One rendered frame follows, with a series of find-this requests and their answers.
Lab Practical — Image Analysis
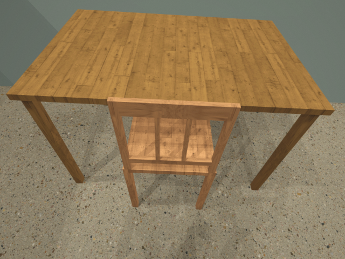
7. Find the table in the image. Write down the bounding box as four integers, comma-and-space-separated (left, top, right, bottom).
6, 9, 335, 190

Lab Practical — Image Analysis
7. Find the chair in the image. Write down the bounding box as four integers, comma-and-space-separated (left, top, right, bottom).
107, 97, 241, 210

